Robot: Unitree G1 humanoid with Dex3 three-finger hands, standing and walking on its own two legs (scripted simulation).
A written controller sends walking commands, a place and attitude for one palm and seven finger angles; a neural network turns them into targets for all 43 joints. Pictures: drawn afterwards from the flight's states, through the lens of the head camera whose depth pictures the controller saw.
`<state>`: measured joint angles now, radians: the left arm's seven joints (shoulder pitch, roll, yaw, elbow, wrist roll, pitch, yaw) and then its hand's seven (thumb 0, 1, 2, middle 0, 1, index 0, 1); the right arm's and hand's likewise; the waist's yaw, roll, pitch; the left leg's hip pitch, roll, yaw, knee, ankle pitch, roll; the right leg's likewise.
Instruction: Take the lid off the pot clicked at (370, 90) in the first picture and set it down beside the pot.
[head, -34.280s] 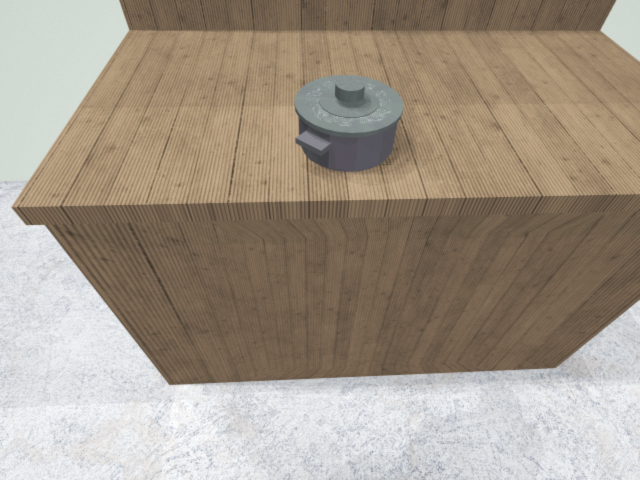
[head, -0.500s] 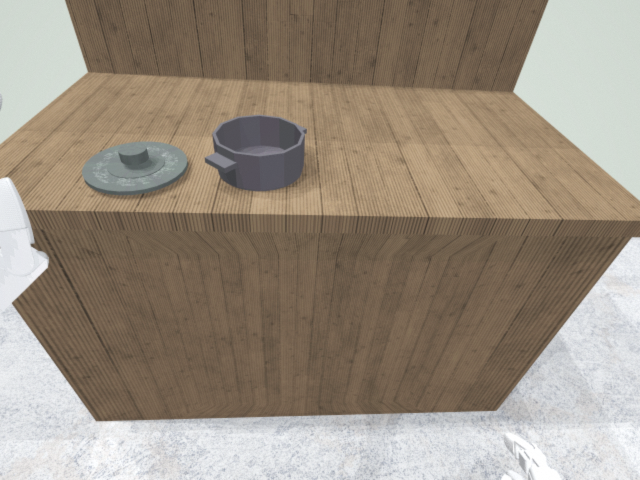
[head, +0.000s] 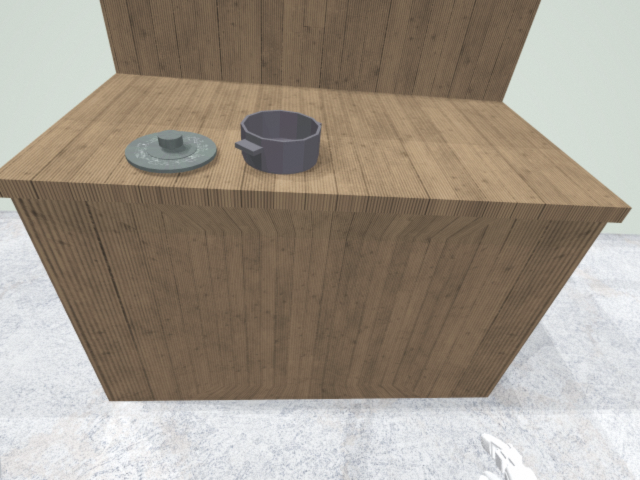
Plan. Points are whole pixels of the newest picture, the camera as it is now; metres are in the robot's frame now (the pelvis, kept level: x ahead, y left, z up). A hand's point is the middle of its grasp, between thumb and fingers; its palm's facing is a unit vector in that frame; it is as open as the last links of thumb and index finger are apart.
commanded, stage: stop stepping back and stand still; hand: left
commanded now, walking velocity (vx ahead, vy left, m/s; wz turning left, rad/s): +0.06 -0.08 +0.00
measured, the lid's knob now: (170, 139) +0.72 +0.35 +0.12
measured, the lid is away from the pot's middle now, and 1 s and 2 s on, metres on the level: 0.23 0.23 0.23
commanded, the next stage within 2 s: let the arm hang, fingers relaxed in 0.56 s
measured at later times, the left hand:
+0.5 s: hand (154, 472) +0.18 +0.22 -0.10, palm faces +0.15 -0.95 -0.29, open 7.4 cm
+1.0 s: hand out of the picture +0.00 +0.12 -0.15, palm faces +0.09 -0.97 -0.21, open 7.3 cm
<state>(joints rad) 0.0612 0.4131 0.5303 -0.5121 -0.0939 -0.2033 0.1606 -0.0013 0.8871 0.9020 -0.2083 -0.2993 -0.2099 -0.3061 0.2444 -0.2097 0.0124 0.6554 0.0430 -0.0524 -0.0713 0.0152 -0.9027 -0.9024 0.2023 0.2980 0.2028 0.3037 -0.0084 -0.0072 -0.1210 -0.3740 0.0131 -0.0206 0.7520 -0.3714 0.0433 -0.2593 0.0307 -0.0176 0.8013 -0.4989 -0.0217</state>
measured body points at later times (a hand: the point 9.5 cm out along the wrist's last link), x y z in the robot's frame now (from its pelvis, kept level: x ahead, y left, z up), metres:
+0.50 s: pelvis +0.03 +0.01 +0.00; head -0.01 -0.01 +0.45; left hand +0.17 +0.27 -0.08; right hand +0.15 -0.25 -0.12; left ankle +0.03 +0.09 -0.71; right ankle -0.02 -0.12 -0.71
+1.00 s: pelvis +0.03 -0.05 +0.02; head +0.05 -0.06 +0.47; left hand +0.00 +0.17 -0.13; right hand +0.02 -0.26 -0.14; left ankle +0.03 +0.09 -0.71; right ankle -0.02 -0.14 -0.71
